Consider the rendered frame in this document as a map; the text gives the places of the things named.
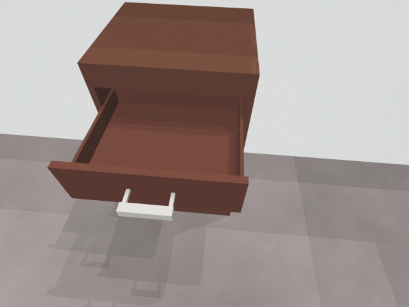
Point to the cabinet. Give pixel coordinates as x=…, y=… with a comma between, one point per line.
x=173, y=48

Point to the handle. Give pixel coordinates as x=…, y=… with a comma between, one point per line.
x=144, y=210

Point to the drawer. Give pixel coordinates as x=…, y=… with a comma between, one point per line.
x=157, y=143

